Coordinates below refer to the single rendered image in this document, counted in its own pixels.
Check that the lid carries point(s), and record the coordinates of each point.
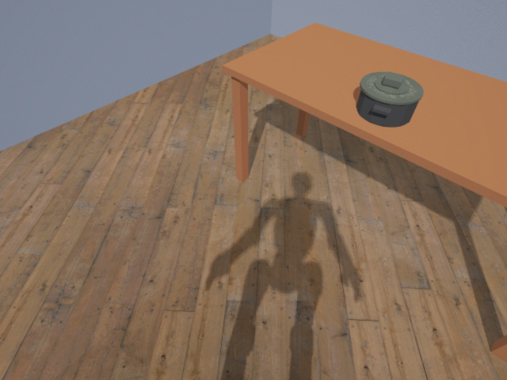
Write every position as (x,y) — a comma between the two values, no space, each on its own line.
(409,92)

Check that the pot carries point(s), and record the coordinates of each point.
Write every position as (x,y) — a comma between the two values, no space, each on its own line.
(383,114)

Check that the table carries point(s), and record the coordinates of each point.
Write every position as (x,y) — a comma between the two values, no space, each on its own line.
(458,130)

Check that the knob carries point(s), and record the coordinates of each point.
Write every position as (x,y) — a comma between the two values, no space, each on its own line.
(393,79)

